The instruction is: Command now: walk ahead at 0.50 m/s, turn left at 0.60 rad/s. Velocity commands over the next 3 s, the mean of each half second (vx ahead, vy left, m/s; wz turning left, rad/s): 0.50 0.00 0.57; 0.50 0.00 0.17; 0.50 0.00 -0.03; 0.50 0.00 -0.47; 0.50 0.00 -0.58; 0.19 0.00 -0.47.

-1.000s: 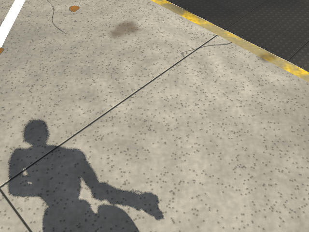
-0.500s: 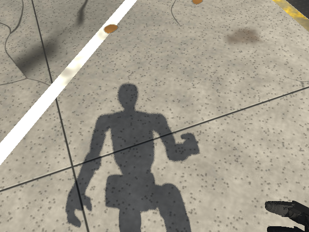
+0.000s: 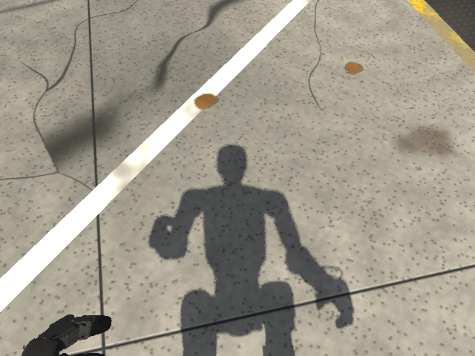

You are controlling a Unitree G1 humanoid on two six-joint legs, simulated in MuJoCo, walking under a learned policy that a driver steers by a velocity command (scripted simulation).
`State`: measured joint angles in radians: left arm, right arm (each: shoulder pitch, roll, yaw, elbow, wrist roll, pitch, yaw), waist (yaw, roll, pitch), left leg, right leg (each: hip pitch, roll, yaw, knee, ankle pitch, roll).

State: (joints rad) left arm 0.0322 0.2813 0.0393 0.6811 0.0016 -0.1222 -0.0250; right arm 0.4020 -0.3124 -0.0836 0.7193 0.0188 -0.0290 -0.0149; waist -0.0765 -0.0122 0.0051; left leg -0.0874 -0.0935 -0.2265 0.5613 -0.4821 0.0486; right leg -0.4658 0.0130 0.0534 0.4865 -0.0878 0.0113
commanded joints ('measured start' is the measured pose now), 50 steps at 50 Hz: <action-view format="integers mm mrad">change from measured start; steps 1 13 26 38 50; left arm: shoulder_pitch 352 205 285 150 -18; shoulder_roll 304 142 194 91 112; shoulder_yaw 99 61 56 19 20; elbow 23 61 121 47 -15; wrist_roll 18 5 -19 0 -11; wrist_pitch -1 9 61 49 20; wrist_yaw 10 24 39 19 -29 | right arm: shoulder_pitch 108 -192 26 -142 -27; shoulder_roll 22 -34 -174 -105 -159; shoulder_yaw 23 3 -68 -11 -25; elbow -113 -157 -122 -65 56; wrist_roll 21 4 -1 -17 0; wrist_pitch -22 10 8 -64 -26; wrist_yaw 3 21 42 26 5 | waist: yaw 111 105 -100 79 47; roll -337 -59 -1 51 98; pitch -358 27 -178 5 32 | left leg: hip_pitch -580 -660 189 -82 154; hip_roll -24 210 106 280 335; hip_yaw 53 128 192 49 91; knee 613 435 -20 -408 -254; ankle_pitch -130 339 403 590 725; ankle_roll -17 -63 136 224 124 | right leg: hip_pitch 846 396 264 -190 -79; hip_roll -438 -277 -233 -170 -57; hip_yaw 679 9 -257 -7 -55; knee -124 -339 360 452 17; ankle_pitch -291 91 511 -29 31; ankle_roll -280 -203 -72 38 -63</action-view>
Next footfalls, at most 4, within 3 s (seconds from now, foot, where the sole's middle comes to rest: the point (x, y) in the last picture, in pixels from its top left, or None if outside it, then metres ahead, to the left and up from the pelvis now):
0.52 left None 0.40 0.19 -0.76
1.04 right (201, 263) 0.77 0.08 -0.76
1.56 left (100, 218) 0.96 0.41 -0.76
2.08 right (170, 148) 1.26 0.18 -0.76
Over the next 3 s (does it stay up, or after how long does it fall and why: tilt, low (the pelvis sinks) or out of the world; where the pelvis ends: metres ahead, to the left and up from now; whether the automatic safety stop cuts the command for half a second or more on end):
stays up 1.47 0.23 0.01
